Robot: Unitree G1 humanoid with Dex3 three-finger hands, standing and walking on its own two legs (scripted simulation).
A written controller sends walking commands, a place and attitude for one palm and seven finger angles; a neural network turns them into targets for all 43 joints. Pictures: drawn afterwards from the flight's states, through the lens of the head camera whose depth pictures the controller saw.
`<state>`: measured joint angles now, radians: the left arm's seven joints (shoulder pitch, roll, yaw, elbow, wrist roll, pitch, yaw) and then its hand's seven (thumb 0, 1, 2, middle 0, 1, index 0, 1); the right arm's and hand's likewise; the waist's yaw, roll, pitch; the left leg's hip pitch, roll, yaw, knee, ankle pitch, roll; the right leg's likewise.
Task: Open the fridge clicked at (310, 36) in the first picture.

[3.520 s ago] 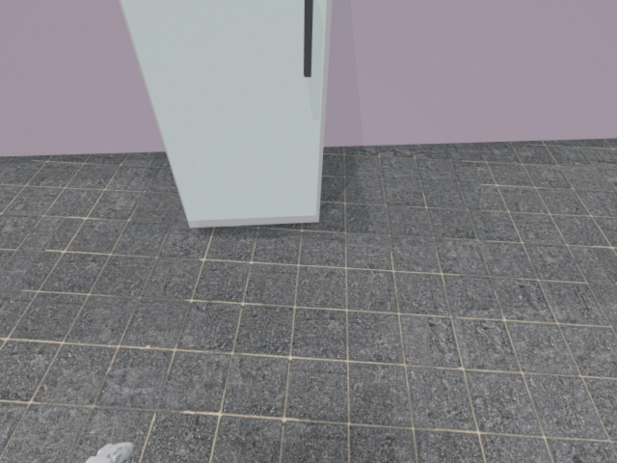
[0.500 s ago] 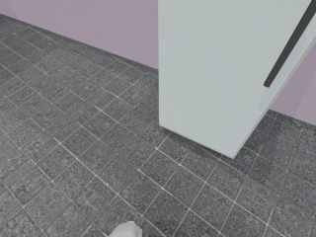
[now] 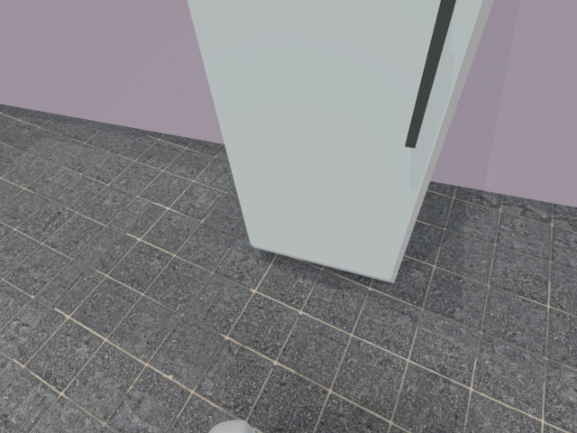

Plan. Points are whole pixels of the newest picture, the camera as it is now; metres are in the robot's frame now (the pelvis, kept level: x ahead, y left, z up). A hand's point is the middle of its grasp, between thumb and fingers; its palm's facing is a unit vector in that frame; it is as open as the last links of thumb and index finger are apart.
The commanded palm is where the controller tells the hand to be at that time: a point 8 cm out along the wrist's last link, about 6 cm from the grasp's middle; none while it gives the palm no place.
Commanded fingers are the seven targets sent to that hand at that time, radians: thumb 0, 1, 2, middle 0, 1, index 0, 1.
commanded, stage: turn to face it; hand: right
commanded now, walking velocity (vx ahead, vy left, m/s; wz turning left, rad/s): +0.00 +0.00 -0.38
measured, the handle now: (428, 74) +0.69 -0.20 +0.13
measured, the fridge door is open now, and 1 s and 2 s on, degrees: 0 0 0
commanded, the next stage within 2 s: take the last steps up to it in 0.36 s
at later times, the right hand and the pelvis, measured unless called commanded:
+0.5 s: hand out of the picture -0.01 -0.16 -0.14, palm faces +0.22 +0.94 -0.25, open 7.4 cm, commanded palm none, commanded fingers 0.00 -0.90 -0.90 0.20 0.30 0.20 0.30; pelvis -0.03 +0.04 +0.01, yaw -11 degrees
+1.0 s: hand out of the picture -0.06 -0.18 -0.16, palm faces +0.26 +0.96 -0.13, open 7.4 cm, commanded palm none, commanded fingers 0.00 -0.90 -0.90 0.20 0.30 0.20 0.30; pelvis +0.02 -0.02 +0.02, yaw -12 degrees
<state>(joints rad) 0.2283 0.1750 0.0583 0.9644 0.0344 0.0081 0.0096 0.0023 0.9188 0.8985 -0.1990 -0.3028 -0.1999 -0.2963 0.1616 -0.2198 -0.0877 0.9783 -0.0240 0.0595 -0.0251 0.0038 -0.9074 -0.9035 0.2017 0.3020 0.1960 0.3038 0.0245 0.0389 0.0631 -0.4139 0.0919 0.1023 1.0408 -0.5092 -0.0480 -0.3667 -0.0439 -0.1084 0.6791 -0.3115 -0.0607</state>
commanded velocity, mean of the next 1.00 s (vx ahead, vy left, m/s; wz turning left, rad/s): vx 0.17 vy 0.04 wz -0.10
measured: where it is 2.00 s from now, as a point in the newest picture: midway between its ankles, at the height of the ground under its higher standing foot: (307, 416)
